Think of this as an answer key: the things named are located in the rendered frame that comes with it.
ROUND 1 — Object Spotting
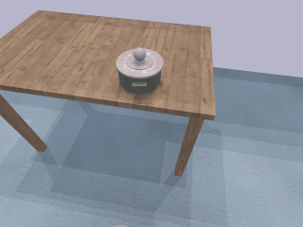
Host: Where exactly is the table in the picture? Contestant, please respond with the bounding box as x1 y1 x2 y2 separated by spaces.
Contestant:
0 10 216 177

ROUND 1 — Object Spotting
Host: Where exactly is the lid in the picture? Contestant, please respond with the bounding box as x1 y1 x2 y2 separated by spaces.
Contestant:
116 48 164 79

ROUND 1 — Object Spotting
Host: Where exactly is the knob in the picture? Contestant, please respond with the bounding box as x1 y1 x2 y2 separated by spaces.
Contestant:
133 47 146 61

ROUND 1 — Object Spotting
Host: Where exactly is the pot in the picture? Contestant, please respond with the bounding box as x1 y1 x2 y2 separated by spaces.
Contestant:
117 71 161 95

